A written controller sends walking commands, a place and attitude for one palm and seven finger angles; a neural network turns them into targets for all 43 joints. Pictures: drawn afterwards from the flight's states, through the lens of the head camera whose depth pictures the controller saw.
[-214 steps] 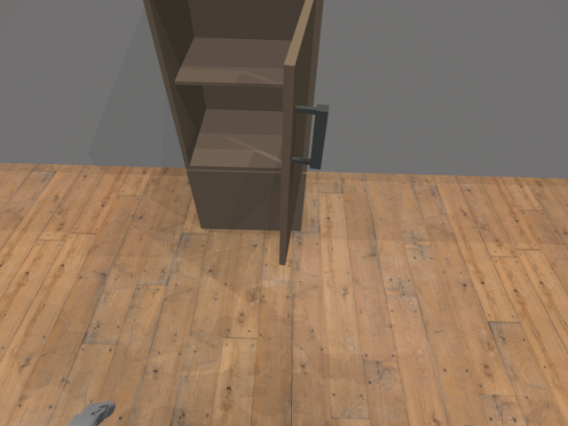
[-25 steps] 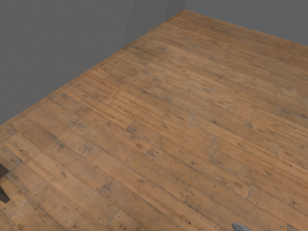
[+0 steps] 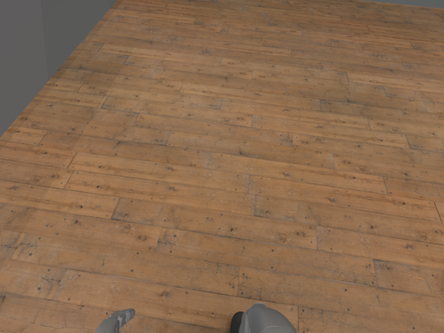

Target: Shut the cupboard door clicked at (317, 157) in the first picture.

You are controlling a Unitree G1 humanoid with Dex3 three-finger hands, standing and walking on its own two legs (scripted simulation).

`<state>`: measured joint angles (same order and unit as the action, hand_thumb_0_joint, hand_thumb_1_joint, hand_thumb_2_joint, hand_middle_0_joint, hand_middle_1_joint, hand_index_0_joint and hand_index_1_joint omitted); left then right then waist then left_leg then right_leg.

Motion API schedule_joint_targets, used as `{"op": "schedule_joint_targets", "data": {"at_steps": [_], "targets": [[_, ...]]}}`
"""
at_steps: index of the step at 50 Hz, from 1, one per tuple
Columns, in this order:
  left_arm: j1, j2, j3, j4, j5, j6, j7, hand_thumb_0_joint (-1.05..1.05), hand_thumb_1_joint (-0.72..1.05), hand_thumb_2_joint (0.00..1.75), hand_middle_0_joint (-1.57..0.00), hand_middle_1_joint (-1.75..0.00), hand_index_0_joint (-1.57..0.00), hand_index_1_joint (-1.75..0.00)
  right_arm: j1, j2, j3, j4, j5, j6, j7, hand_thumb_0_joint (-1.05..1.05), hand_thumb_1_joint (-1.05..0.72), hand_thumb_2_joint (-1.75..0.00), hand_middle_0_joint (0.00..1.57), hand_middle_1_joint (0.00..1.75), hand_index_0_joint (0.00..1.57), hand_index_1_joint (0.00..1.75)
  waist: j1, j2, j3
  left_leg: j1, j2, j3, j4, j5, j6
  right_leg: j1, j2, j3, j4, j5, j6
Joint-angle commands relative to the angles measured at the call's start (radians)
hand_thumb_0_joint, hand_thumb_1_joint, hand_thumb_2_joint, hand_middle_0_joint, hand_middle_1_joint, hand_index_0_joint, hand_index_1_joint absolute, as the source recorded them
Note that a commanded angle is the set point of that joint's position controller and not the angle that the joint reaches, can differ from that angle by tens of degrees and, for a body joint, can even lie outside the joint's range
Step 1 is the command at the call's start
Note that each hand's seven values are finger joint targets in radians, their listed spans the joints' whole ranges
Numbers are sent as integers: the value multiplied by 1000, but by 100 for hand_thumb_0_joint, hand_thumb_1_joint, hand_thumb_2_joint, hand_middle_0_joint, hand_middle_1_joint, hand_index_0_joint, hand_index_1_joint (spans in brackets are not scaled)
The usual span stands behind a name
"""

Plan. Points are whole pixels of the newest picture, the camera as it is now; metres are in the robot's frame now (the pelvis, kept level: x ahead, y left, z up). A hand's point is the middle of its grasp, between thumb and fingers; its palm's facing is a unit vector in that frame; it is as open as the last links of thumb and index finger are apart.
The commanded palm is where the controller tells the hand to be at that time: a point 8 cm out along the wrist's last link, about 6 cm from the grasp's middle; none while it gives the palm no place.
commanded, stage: walk around to get in front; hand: left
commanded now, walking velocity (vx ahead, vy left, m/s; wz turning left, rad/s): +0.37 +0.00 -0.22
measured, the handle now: out of the picture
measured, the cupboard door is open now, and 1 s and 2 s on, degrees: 82 82 82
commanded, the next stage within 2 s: walk to a spot facing it in 1.82 s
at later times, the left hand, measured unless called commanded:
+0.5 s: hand (143, 309) +0.19 +0.16 -0.16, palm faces +0.05 -0.98 -0.18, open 7.3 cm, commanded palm none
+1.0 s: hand (152, 169) +0.54 +0.18 -0.15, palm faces -0.09 -0.98 -0.18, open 7.3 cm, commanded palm none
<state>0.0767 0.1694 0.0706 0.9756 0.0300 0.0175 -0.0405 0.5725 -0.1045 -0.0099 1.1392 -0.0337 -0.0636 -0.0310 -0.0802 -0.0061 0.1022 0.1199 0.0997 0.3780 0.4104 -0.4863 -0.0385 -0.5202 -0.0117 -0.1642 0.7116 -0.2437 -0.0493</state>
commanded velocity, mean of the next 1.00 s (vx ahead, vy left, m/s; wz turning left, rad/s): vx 0.38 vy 0.00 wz -0.10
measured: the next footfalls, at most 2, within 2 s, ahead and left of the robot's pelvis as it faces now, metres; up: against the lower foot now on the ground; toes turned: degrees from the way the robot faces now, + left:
right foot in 0.04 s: +0.16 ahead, -0.08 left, +0.00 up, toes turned -9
left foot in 0.60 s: +0.43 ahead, +0.10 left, +0.00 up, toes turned +6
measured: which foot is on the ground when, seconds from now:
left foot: down 0.00-0.04, up 0.06-0.58, down 0.60-1.00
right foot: up 0.00-0.02, down 0.04-0.62, up 0.64-1.00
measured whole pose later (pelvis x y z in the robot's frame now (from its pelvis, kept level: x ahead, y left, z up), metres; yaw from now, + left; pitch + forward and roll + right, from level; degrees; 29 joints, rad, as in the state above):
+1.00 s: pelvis +0.44 +0.01 +0.02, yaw -9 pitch -2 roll +0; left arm 0.20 0.18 0.09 1.04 0.03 0.01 -0.01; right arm 0.42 -0.13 -0.04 1.12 -0.02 -0.08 -0.02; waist -0.01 -0.03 0.02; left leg 0.00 0.01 0.25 0.32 -0.29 0.04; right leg -0.60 -0.14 -0.06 0.92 -0.12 0.03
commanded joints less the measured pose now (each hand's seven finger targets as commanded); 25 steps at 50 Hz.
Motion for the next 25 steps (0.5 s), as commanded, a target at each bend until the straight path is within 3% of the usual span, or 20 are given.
{"op": "schedule_joint_targets", "data": {"at_steps": [1,2,3,4,5,6,7,9,11,15,19,22,25], "targets": [[343,164,36,41,11,-65,23,0,90,90,-20,-30,-20,-30,-25,-177,-41,-66,26,-12,10,0,-90,-90,20,30,20,30,233,48,-239,-381,187,-66,558,915,46,682,-66,110,-174,110,-113],[454,253,59,67,-1,-70,39,0,90,90,-20,-30,-20,-30,-19,-108,-32,-102,38,-17,9,0,-90,-90,20,30,20,30,245,-150,-361,-680,6,-109,903,-25,-8,901,-377,599,-246,189,-249],[424,288,62,60,-26,-60,47,0,90,90,-20,-30,-20,-30,-94,-125,-40,-131,39,-13,5,0,-90,-90,20,30,20,30,231,-110,-359,-762,-6,-273,1052,-100,19,860,-438,718,-370,159,-293],[338,262,57,45,-27,-56,50,0,90,90,-20,-30,-20,-30,-129,-124,-49,-127,34,-11,10,0,-90,-90,20,30,20,30,195,-42,-232,-776,45,-319,1070,22,32,700,-422,629,-429,1,-269],[260,211,40,24,-29,-60,49,0,90,90,-20,-30,-20,-30,-150,-112,-50,-122,26,-5,13,0,-90,-90,20,30,20,30,157,-11,-132,-769,76,-338,1033,110,26,527,-379,563,-464,-36,-215],[198,156,24,20,-28,-67,50,0,90,90,-20,-30,-20,-30,-153,-101,-50,-109,18,6,13,0,-90,-90,20,30,20,30,114,48,-61,-713,101,-352,967,158,27,375,-333,463,-486,-21,-167],[176,115,8,25,-22,-78,52,0,90,90,-20,-30,-20,-30,-142,-76,-47,-94,10,20,13,0,-90,-90,20,30,20,30,88,48,-4,-657,108,-343,912,181,24,248,-293,389,-511,42,-140],[177,84,-6,39,-13,-93,54,0,90,90,-20,-30,-20,-30,-80,-48,-44,-75,5,40,16,0,-90,-90,20,30,20,30,40,7,0,-629,100,-331,843,214,12,184,-239,285,-522,148,-122],[205,54,-2,47,-6,-104,54,0,90,90,-20,-30,-20,-30,-74,-36,-49,-82,1,45,21,0,-90,-90,20,30,20,30,27,-45,-15,-645,95,-322,776,254,2,197,-200,239,-523,187,-116],[273,69,-6,65,-15,-116,50,0,90,90,-20,-30,-20,-30,-230,-77,-51,-138,1,37,36,0,-90,-90,20,30,20,30,66,-108,-26,-775,86,-317,673,337,-14,345,-178,226,-508,308,-113],[343,78,-11,87,-11,-121,58,0,90,90,-20,-30,-20,-30,-406,-91,-46,-197,4,24,52,0,-90,-90,20,30,20,30,104,-96,-4,-832,74,-294,500,339,-15,468,-195,232,-472,459,-127],[409,89,-13,111,-9,-119,65,0,90,90,-20,-30,-20,-30,-510,-90,-41,-226,6,17,60,0,-90,-90,20,30,20,30,137,-75,12,-818,45,-268,392,322,0,544,-211,245,-452,562,-119],[422,106,-12,125,-8,-115,69,0,90,90,-20,-30,-20,-30,-543,-99,-38,-235,9,10,61,0,-90,-90,20,30,20,30,131,-70,1,-725,2,-233,277,289,27,588,-213,230,-410,677,-104]]}}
